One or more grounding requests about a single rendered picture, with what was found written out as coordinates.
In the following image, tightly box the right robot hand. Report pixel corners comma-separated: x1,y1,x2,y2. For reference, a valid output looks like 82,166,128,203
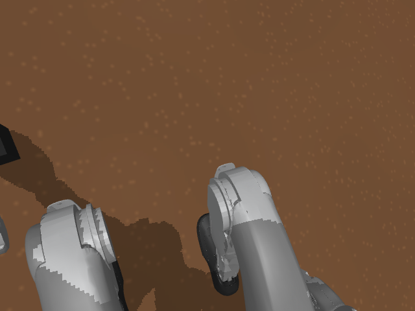
301,269,345,311

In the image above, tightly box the right robot foot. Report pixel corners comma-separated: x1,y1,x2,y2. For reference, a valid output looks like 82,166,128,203
196,213,239,296

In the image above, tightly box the left robot foot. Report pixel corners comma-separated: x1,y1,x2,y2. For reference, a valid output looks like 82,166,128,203
112,259,129,311

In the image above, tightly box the cube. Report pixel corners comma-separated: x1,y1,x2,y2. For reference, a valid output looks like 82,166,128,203
0,124,20,165

